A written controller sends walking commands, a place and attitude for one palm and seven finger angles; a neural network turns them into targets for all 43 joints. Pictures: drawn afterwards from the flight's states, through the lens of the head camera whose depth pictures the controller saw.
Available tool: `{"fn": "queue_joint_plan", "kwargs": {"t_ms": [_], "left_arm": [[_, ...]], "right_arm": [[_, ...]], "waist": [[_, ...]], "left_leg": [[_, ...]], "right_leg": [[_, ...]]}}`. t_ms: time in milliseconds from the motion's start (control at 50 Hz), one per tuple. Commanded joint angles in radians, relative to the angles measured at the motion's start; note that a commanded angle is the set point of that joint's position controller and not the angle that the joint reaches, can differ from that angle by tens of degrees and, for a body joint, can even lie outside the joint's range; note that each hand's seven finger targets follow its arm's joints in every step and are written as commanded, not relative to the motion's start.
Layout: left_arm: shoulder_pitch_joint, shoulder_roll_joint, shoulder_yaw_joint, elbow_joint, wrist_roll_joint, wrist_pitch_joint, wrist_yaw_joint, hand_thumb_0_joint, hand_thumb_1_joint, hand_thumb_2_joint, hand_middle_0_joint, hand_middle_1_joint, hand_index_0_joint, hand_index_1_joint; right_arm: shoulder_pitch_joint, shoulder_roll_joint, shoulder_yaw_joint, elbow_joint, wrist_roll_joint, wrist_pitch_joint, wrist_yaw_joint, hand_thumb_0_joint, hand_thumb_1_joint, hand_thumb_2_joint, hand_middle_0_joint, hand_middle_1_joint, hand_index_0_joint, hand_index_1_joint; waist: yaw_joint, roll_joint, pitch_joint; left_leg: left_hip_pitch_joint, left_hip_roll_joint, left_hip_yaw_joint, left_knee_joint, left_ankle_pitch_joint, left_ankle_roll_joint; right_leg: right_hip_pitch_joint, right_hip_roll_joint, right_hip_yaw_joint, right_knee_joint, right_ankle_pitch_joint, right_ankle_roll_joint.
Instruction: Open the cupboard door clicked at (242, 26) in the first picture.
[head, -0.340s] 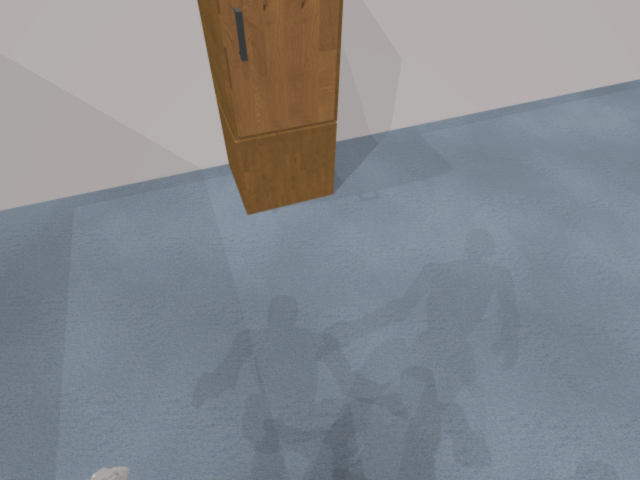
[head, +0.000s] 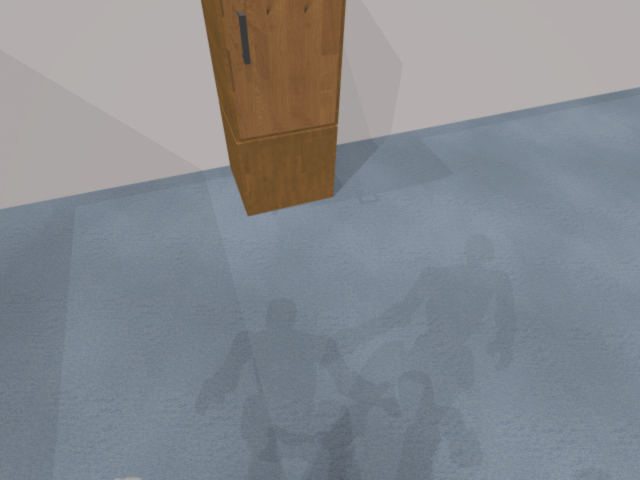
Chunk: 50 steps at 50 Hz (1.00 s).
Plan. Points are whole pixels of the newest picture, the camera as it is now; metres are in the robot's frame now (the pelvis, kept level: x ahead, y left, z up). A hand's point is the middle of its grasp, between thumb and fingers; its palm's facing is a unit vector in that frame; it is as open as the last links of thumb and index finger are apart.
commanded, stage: stand and wait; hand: left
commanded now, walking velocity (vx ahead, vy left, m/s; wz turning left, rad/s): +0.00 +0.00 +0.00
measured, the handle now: (243, 37) +1.31 +0.33 +0.02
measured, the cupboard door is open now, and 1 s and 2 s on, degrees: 0 0 0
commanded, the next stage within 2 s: look at it before walking up in 0.48 s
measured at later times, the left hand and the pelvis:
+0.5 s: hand out of the picture +0.06 +0.24 -0.15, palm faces -0.03 -0.94 -0.34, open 7.4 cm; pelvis -0.01 +0.00 +0.00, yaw +0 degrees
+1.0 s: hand out of the picture +0.07 +0.24 -0.15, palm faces -0.03 -0.94 -0.33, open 7.3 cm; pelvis -0.01 -0.01 +0.00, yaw +0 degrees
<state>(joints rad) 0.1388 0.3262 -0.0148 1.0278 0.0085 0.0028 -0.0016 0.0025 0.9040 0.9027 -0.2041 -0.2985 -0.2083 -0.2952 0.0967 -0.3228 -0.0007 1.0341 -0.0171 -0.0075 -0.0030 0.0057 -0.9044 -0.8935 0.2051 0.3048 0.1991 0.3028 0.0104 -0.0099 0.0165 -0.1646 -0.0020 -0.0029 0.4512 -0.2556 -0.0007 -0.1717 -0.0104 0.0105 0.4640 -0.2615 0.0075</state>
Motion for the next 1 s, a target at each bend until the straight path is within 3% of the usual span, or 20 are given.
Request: {"fn": "queue_joint_plan", "kwargs": {"t_ms": [0,400,540,680,860,980], "left_arm": [[-0.05,0.216,0.052,-0.061,0.002,-0.025,0.014,0.0,0.9,0.9,-0.2,-0.3,-0.2,-0.3],[-0.045,0.225,0.047,-0.011,0.002,-0.026,0.012,0.0,0.9,0.9,-0.2,-0.3,-0.2,-0.3],[-0.044,0.224,0.047,-0.012,0.002,-0.028,0.013,0.0,0.9,0.9,-0.2,-0.3,-0.2,-0.3],[-0.045,0.222,0.047,-0.01,0.003,-0.027,0.012,0.0,0.9,0.9,-0.2,-0.3,-0.2,-0.3],[-0.042,0.221,0.049,-0.009,0.002,-0.03,0.014,0.0,0.9,0.9,-0.2,-0.3,-0.2,-0.3],[-0.043,0.221,0.047,-0.005,0.003,-0.028,0.013,0.0,0.9,0.9,-0.2,-0.3,-0.2,-0.3]], "right_arm": [[-0.05,-0.209,-0.044,-0.058,0.003,-0.027,-0.013,0.0,-0.9,-0.9,0.2,0.3,0.2,0.3],[-0.027,-0.22,-0.037,0.004,0.007,-0.023,-0.008,0.0,-0.9,-0.9,0.2,0.3,0.2,0.3],[-0.024,-0.221,-0.037,0.009,0.008,-0.026,-0.008,0.0,-0.9,-0.9,0.2,0.3,0.2,0.3],[-0.026,-0.218,-0.036,0.011,0.007,-0.025,-0.008,0.0,-0.9,-0.9,0.2,0.3,0.2,0.3],[-0.028,-0.218,-0.035,0.012,0.009,-0.027,-0.01,0.0,-0.9,-0.9,0.2,0.3,0.2,0.3],[-0.031,-0.219,-0.034,0.014,0.01,-0.024,-0.009,0.0,-0.9,-0.9,0.2,0.3,0.2,0.3]], "waist": [[-0.01,0.008,-0.069],[-0.01,-0.007,-0.024],[-0.01,-0.002,-0.045],[-0.008,0.001,-0.029],[-0.008,-0.002,-0.057],[-0.008,0.006,-0.026]], "left_leg": [[0.02,0.109,-0.084,-0.076,0.208,0.039],[0.006,0.111,-0.093,-0.123,0.117,0.031],[0.023,0.116,-0.094,-0.121,0.157,0.031],[0.016,0.116,-0.092,-0.131,0.131,0.029],[0.041,0.121,-0.089,-0.124,0.197,0.028],[0.032,0.12,-0.091,-0.137,0.165,0.027]], "right_leg": [[0.012,-0.105,0.089,-0.081,0.19,-0.042],[-0.008,-0.108,0.11,-0.14,0.083,-0.042],[0.005,-0.107,0.109,-0.132,0.132,-0.042],[-0.004,-0.107,0.112,-0.146,0.102,-0.04],[0.026,-0.111,0.103,-0.134,0.193,-0.04],[0.011,-0.108,0.105,-0.151,0.152,-0.038]]}}
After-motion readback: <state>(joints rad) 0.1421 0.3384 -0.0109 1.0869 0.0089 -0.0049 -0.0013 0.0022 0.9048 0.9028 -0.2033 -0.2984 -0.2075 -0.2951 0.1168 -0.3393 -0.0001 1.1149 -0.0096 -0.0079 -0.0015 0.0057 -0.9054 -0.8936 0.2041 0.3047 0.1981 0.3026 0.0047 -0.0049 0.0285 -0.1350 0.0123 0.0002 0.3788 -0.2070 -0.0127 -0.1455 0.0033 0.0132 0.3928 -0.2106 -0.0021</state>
